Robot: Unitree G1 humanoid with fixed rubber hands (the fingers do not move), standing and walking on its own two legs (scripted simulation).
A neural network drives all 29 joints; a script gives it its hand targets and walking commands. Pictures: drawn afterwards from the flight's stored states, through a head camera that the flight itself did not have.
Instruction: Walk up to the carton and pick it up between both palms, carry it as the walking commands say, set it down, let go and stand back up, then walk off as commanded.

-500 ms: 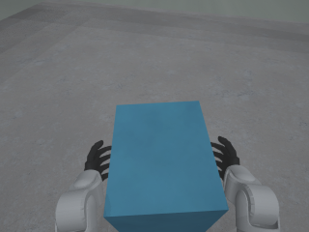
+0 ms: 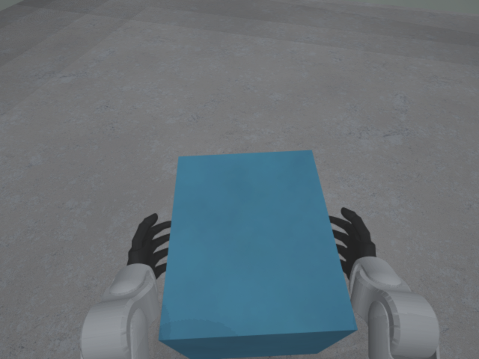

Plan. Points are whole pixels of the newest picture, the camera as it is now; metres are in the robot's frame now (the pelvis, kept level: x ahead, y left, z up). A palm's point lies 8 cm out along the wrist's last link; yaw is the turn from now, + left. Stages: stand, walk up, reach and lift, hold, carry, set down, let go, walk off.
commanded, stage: carry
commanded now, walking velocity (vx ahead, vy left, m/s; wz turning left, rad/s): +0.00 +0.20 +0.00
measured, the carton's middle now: (250, 258) +0.28 +0.01 +0.02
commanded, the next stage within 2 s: none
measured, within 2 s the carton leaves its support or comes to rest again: neither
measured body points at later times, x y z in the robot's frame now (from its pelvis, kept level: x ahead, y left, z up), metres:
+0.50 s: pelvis -0.01 +0.04 +0.01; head -0.01 +0.03 +0.46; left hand +0.23 +0.20 +0.09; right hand +0.23 -0.11 +0.08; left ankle +0.04 +0.08 -0.71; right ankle -0.06 -0.12 -0.71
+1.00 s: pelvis -0.02 +0.04 +0.01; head -0.02 +0.03 +0.46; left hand +0.23 +0.20 +0.09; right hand +0.23 -0.11 +0.09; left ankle +0.04 +0.08 -0.71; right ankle -0.06 -0.12 -0.71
